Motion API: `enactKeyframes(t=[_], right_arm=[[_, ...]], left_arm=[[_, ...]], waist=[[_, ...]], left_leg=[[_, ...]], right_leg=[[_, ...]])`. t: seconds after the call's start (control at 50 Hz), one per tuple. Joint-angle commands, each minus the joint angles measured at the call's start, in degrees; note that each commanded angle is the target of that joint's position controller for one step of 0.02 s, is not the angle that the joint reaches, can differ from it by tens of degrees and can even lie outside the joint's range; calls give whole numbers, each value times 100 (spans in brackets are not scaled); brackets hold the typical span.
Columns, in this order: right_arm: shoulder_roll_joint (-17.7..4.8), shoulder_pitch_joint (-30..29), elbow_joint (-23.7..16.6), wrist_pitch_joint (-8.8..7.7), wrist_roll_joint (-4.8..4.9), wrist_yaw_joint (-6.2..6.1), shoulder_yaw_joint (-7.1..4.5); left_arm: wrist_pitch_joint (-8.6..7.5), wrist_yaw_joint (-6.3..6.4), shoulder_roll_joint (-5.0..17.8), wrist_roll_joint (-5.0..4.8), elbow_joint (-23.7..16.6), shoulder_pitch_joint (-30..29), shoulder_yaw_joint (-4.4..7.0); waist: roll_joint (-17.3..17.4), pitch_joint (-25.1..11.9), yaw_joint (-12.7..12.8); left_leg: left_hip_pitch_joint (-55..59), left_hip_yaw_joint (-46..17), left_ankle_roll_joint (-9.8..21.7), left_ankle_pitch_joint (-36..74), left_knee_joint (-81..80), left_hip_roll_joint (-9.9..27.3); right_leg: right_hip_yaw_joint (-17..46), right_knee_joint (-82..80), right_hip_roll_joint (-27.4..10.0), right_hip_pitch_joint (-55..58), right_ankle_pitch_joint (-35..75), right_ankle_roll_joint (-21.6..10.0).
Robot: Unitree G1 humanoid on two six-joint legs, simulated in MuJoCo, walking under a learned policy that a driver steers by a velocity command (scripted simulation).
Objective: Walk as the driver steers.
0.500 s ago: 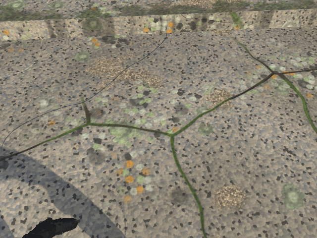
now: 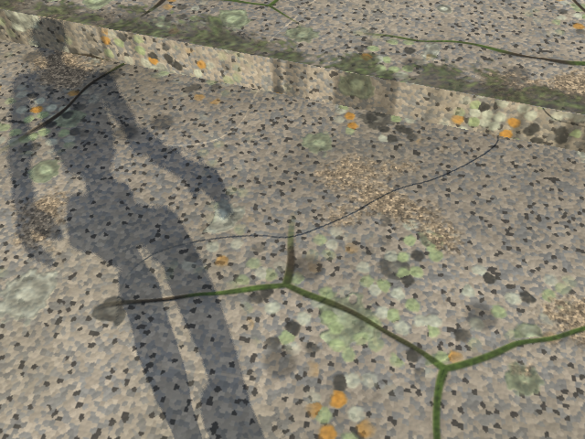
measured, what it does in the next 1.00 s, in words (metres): walks ahead, turning left: left foot, then right foot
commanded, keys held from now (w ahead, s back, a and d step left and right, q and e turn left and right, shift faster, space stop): w+q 0.12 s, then q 0.36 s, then no key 0.52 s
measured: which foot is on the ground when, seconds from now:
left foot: up 0.00-0.10, down 0.12-0.60, up 0.62-0.88, down 0.90-1.00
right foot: down 0.00-0.14, up 0.16-0.56, down 0.58-1.00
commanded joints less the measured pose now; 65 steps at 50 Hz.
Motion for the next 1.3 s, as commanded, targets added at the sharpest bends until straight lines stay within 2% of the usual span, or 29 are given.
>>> enactKeyframes(t=[0.02,0.08,0.12,0.14,0.16,0.18,0.2,0.22,0.24,0.3,0.36,0.48,0.56,0.58,0.6,0.62,0.64,0.66,0.72,0.78,0.82,0.88,0.92,0.94,0.98,1.06,1.22,1.26,1.3], right_arm=[[-291,-709,-690,-74,5,115,-36],[-579,-208,-746,-26,10,148,-197],[-1187,1473,-355,27,31,18,-540],[-1885,1667,-336,52,17,-103,-685],[-1779,1561,-601,-31,-58,-81,-590],[-1381,1351,-629,-95,-110,-48,-467],[-1177,1058,-641,-137,-75,-48,-417],[-1015,714,-676,-130,-12,-66,-385],[-867,467,-760,-105,-24,-102,-336],[-990,315,-813,-74,-125,-175,-370],[-1097,417,-736,27,-54,-302,-404],[-1078,557,-712,299,-16,-460,-396],[-865,368,-753,315,-30,-469,-294],[-746,378,-756,291,-43,-464,-247],[-471,607,-803,243,-171,-457,-154],[-390,1317,-758,229,-133,-464,-130],[-828,1381,-669,253,-152,-464,-203],[-1131,1014,-621,329,-87,-481,-308],[-856,709,-565,533,-69,-505,-283],[-377,669,-487,494,-77,-454,-120],[-404,558,-451,455,-72,-427,-116],[-468,739,-254,427,-107,-382,-144],[-948,576,-388,419,-241,-410,-205],[-821,499,-225,396,-241,-370,-189],[-400,323,-247,283,-290,-325,-62],[-499,579,-74,109,-205,-357,-61],[-574,869,167,111,-177,-442,-97],[-818,1037,157,143,-138,-500,-194],[-1051,1205,145,83,-84,-558,-294]], left_arm=[[51,52,1011,-92,-209,-33,258],[193,118,1251,-130,-229,-162,319],[226,167,1211,-129,-303,-274,270],[116,112,500,101,-601,127,54],[-107,35,506,41,-689,39,-32],[-210,-24,911,-172,-818,-575,76],[-252,-9,852,-184,-889,-737,44],[-232,53,847,-49,-806,-730,70],[-157,94,936,32,-787,-674,125],[82,127,718,79,-783,-465,89],[159,166,573,95,-879,-771,24],[184,48,627,11,-1091,-1626,-3],[72,-26,740,37,-1014,-1334,69],[19,-20,775,90,-1001,-1216,81],[-3,25,1086,207,-1066,-1113,119],[81,47,1244,332,-1004,-1076,145],[122,22,807,190,-942,-927,54],[137,0,655,108,-988,-1001,3],[267,-2,659,51,-961,-1408,-37],[372,4,601,83,-877,-1509,-43],[408,17,696,59,-776,-1292,-16],[427,18,667,-24,-669,-1216,-55],[328,-47,552,96,-612,-990,-114],[298,-59,307,120,-601,-1012,-155],[308,-36,413,137,-536,-1315,-132],[356,41,455,73,-308,-1123,-104],[428,87,496,-28,70,-1169,-69],[443,91,489,-104,-26,-1410,-56],[348,24,583,-176,-304,-1839,-23]], waist=[[-438,422,-8],[-743,-121,-431],[-467,-996,-1333],[1005,-1422,-910],[870,-2383,-890],[292,-1927,-1070],[43,-1259,-861],[-313,-834,-621],[-238,-654,-428],[-41,-664,-178],[112,-798,-249],[402,-832,-562],[584,-750,-371],[503,-741,-276],[-198,-1092,-392],[-1590,-1280,-754],[-1539,-1433,-626],[-1077,-1123,-447],[-870,-639,-538],[-1230,-638,-501],[-1330,-777,-348],[-1157,-718,-485],[-314,-652,-268],[516,-557,-131],[335,-221,-255],[129,-65,-286],[-49,-185,-440],[426,54,-636],[849,641,-856]], left_leg=[[-234,233,203,-359,-347,-38],[845,750,541,-1252,-351,-591],[3468,449,965,-938,-881,-831],[5487,-2248,1835,-636,-1018,680],[6142,-4617,2571,-316,-1891,1545],[5778,-3676,2219,546,-1954,1362],[4942,-2739,1983,1354,-1852,1091],[4151,-2125,1737,1733,-1857,808],[3492,-1775,1621,2006,-1969,641],[2582,-1346,1602,2886,-2114,373],[2464,-1134,1408,2874,-1956,132],[2681,-1739,1042,1323,-1587,75],[2920,-2184,850,779,-1005,90],[2758,-2118,650,425,-738,-141],[2375,-1662,373,-656,112,-568],[1308,-1112,-34,-3895,1174,-1359],[1029,-1069,-300,-4349,1914,-1072],[900,-1019,-428,-4049,2441,-956],[1106,-833,-621,-3354,2290,-739],[1885,-222,-648,-3078,731,-650],[2193,-161,-586,-2644,-74,-597],[2997,-12,-287,-1340,-1667,-644],[3373,-808,129,-631,-1603,134],[2550,-879,355,-1778,-1729,128],[1984,-838,234,-2516,-1992,-30],[2090,-661,54,-1758,-1782,-184],[2628,-468,106,-1728,-1719,-280],[2795,-1081,519,-3432,-2215,197],[2925,-2364,1218,-4344,-2945,1367]], right_leg=[[322,-80,-1867,130,2952,-725],[85,1193,-1839,350,5635,-525],[-87,3638,-1461,-889,5077,-176],[14,5864,-539,-3409,452,260],[1410,6980,183,-4353,-2057,342],[1854,7056,-187,-4719,-1690,246],[1763,6632,-406,-4686,-1260,187],[1697,6166,-621,-4489,-960,230],[1682,5860,-744,-4105,-757,271],[1569,5261,-630,-3539,-363,490],[1543,4287,-417,-3517,273,644],[1758,2738,-88,-3253,993,645],[1728,1631,-112,-2605,1168,332],[1787,1075,-306,-2048,2101,140],[2616,1130,-1267,-1162,3881,-233],[3975,1251,-2335,-275,5414,-1392],[4690,1042,-2638,-388,4421,-1789],[4208,1050,-2302,-591,3700,-1620],[3184,805,-1621,-1430,2258,-1128],[2476,733,-1130,-1679,2047,-957],[2570,804,-1223,-1452,1939,-1052],[2525,898,-1129,-1765,1080,-805],[2111,1209,-745,-2363,130,-219],[1533,1308,-319,-1900,-5,74],[1529,1476,-320,-1508,453,208],[1630,1485,-388,-1502,913,97],[1565,1724,-221,-1788,940,118],[1239,2443,120,-2638,-477,107],[1341,3724,-258,-3917,-1158,-52]])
